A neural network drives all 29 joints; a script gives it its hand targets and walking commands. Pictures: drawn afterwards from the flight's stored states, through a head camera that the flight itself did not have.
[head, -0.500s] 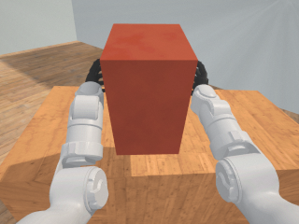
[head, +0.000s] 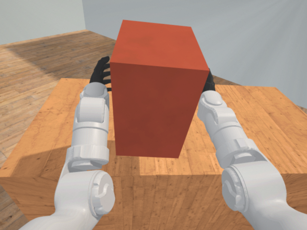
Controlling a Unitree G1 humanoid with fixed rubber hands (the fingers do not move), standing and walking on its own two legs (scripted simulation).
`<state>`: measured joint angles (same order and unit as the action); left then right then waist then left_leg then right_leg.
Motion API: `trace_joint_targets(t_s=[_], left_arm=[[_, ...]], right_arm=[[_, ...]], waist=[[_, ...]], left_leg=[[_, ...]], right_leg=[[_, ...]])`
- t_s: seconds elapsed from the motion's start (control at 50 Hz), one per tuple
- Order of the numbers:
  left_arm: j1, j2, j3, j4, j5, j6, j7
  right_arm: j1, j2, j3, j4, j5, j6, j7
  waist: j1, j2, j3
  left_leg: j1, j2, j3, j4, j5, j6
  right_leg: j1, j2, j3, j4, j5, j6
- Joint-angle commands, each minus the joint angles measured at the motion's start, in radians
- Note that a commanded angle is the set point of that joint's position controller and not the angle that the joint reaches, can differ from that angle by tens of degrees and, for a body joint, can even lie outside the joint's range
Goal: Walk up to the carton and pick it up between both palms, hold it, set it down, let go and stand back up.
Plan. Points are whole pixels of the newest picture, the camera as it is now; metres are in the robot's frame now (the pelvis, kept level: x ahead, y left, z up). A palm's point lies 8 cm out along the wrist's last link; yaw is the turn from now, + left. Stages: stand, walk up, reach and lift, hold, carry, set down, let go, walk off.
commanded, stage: set down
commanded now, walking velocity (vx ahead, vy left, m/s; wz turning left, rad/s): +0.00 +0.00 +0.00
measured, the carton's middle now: (152, 93) +0.44 +0.03 +0.20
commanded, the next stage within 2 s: none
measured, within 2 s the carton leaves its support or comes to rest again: neither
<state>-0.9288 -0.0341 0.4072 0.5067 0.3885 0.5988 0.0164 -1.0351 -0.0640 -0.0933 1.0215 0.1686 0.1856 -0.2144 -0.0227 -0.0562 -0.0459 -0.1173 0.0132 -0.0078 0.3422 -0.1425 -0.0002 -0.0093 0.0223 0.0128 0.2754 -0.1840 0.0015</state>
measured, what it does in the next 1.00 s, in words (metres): stands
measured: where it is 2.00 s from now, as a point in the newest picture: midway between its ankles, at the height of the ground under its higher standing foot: outside the picture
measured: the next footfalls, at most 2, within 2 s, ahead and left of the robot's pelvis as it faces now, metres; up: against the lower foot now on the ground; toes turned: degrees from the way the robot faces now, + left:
none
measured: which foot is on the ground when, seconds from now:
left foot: down 0.00-1.00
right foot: down 0.00-1.00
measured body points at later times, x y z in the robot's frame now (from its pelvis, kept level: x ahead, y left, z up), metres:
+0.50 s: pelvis +0.00 +0.00 +0.00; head -0.04 +0.03 +0.45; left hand +0.41 +0.16 +0.21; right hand +0.43 -0.11 +0.20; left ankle +0.03 +0.12 -0.75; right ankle -0.02 -0.12 -0.75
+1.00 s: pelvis +0.01 +0.00 +0.00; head -0.02 +0.02 +0.45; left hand +0.41 +0.17 +0.18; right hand +0.45 -0.11 +0.18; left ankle +0.03 +0.12 -0.75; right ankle -0.02 -0.12 -0.75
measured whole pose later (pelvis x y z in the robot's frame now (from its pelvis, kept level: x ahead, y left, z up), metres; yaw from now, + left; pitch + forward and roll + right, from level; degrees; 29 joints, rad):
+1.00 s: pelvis +0.01 +0.00 +0.00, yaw +0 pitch -4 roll +0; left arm -0.84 -0.12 0.43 0.59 0.41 0.42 0.08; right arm -0.96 -0.06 -0.21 1.13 -0.02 0.03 -0.13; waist 0.06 -0.06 -0.02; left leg -0.12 0.01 -0.01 0.33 -0.15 -0.01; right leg -0.02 0.02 0.01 0.27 -0.20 0.00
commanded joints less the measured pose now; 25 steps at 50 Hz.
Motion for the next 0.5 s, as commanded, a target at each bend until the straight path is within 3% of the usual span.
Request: trace_joint_targets(t_s=[0.0,0.02,0.04,0.06,0.08,0.1,0.12,0.14,0.16,0.18,0.22,0.24,0.28,0.32,0.36,0.4,0.42,0.44,0.48], left_arm=[[-0.657,-0.532,-0.373,-0.101,-0.162,-0.093,-0.116],[-0.650,-0.536,-0.358,-0.057,-0.163,-0.099,-0.110],[-0.667,-0.544,-0.376,-0.074,-0.160,-0.107,-0.116],[-0.725,-0.552,-0.395,-0.131,-0.177,-0.122,-0.101],[-0.700,-0.542,-0.374,-0.102,-0.158,-0.135,-0.091],[-0.698,-0.556,-0.406,-0.149,-0.180,-0.129,-0.083],[-0.635,-0.532,-0.351,-0.110,-0.130,-0.121,-0.087],[-0.669,-0.561,-0.402,-0.146,-0.167,-0.122,-0.078],[-0.644,-0.562,-0.380,-0.107,-0.146,-0.126,-0.080],[-0.630,-0.553,-0.366,-0.080,-0.133,-0.126,-0.088],[-0.620,-0.547,-0.361,-0.084,-0.151,-0.126,-0.084],[-0.620,-0.554,-0.350,-0.076,-0.147,-0.133,-0.080],[-0.697,-0.569,-0.385,-0.136,-0.160,-0.144,-0.070],[-0.665,-0.560,-0.356,-0.065,-0.145,-0.155,-0.067],[-0.625,-0.538,-0.327,-0.031,-0.121,-0.154,-0.077],[-0.672,-0.564,-0.367,-0.061,-0.142,-0.165,-0.072],[-0.616,-0.565,-0.344,-0.012,-0.122,-0.163,-0.072],[-0.596,-0.549,-0.306,0.047,-0.112,-0.159,-0.078],[-0.658,-0.537,-0.325,-0.015,-0.118,-0.177,-0.078]], right_arm=[[-0.765,0.511,0.100,-0.297,0.004,-0.119,0.134],[-0.774,0.496,0.102,-0.288,0.016,-0.108,0.137],[-0.712,0.506,0.091,-0.240,-0.004,-0.107,0.136],[-0.762,0.506,0.097,-0.276,0.018,-0.120,0.147],[-0.733,0.510,0.104,-0.225,0.000,-0.118,0.154],[-0.761,0.526,0.153,-0.286,0.035,-0.123,0.151],[-0.721,0.531,0.147,-0.278,0.018,-0.123,0.153],[-0.786,0.519,0.143,-0.331,0.031,-0.141,0.149],[-0.734,0.516,0.115,-0.240,0.014,-0.123,0.154],[-0.690,0.521,0.118,-0.221,0.000,-0.121,0.155],[-0.766,0.528,0.140,-0.302,0.021,-0.130,0.158],[-0.745,0.533,0.150,-0.289,0.007,-0.129,0.162],[-0.759,0.555,0.137,-0.291,0.014,-0.137,0.166],[-0.705,0.536,0.098,-0.193,-0.015,-0.131,0.169],[-0.672,0.521,0.082,-0.154,-0.028,-0.129,0.180],[-0.722,0.513,0.052,-0.202,-0.040,-0.150,0.179],[-0.698,0.501,0.040,-0.173,-0.056,-0.147,0.183],[-0.684,0.474,0.000,-0.129,-0.068,-0.145,0.187],[-0.642,0.504,-0.009,-0.087,-0.099,-0.151,0.204]], waist=[[-0.011,0.092,-0.496],[-0.013,0.084,-0.444],[-0.038,0.098,-0.438],[-0.012,0.127,-0.522],[0.006,0.104,-0.475],[0.004,0.121,-0.512],[0.042,0.109,-0.450],[0.032,0.105,-0.519],[0.019,0.108,-0.411],[0.016,0.121,-0.406],[0.053,0.061,-0.467],[0.062,0.082,-0.422],[0.056,0.081,-0.472],[0.041,0.108,-0.425],[0.043,0.090,-0.391],[0.011,0.099,-0.414],[0.037,0.093,-0.387],[0.026,0.114,-0.304],[0.035,0.093,-0.386]], left_leg=[[0.454,-0.018,0.056,0.050,0.449,-0.069],[0.448,-0.021,0.040,0.044,0.443,-0.062],[0.460,-0.012,0.040,0.047,0.440,-0.072],[0.484,-0.009,0.035,0.056,0.460,-0.084],[0.470,-0.013,0.044,0.055,0.459,-0.072],[0.480,-0.018,0.031,0.063,0.492,-0.079],[0.467,-0.010,0.038,0.068,0.528,-0.078],[0.485,-0.009,0.038,0.072,0.542,-0.082],[0.446,-0.012,0.043,0.053,0.476,-0.080],[0.451,-0.012,0.048,0.048,0.467,-0.076],[0.425,-0.015,0.055,0.046,0.416,-0.062],[0.407,-0.021,0.059,0.032,0.417,-0.058],[0.425,-0.010,0.057,0.045,0.438,-0.068],[0.409,-0.011,0.052,0.040,0.434,-0.070],[0.394,-0.011,0.058,0.035,0.428,-0.069],[0.420,-0.004,0.045,0.044,0.447,-0.080],[0.385,0.001,0.056,0.031,0.401,-0.072],[0.359,-0.003,0.059,0.007,0.322,-0.071],[0.380,-0.001,0.069,0.002,0.320,-0.060]], right_leg=[[-0.010,0.055,-0.109,-0.043,0.227,0.035],[-0.025,0.056,-0.105,-0.059,0.210,0.040],[-0.039,0.057,-0.112,-0.052,0.207,0.038],[-0.061,0.062,-0.118,-0.043,0.174,0.030],[-0.046,0.056,-0.103,-0.053,0.205,0.028],[-0.017,0.052,-0.099,-0.048,0.236,0.029],[-0.039,0.058,-0.107,-0.050,0.234,0.031],[-0.047,0.066,-0.107,-0.044,0.250,0.033],[-0.049,0.061,-0.106,-0.065,0.193,0.028],[-0.039,0.055,-0.106,-0.056,0.209,0.031],[-0.020,0.058,-0.095,-0.057,0.193,0.033],[-0.030,0.051,-0.098,-0.057,0.226,0.033],[-0.045,0.058,-0.102,-0.047,0.209,0.033],[-0.054,0.059,-0.110,-0.054,0.193,0.028],[-0.053,0.053,-0.097,-0.061,0.172,0.026],[-0.067,0.058,-0.107,-0.056,0.199,0.025],[-0.088,0.061,-0.111,-0.057,0.137,0.023],[-0.102,0.054,-0.103,-0.076,0.101,0.019],[-0.074,0.045,-0.099,-0.065,0.126,0.023]])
